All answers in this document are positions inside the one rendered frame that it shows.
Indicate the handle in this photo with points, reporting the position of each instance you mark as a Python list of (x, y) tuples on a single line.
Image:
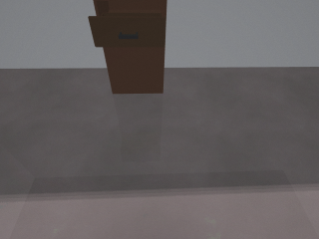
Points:
[(129, 36)]

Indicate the drawer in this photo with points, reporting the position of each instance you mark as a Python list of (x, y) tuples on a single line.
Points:
[(107, 27)]

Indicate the cabinet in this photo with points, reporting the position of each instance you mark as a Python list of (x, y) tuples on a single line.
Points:
[(134, 70)]

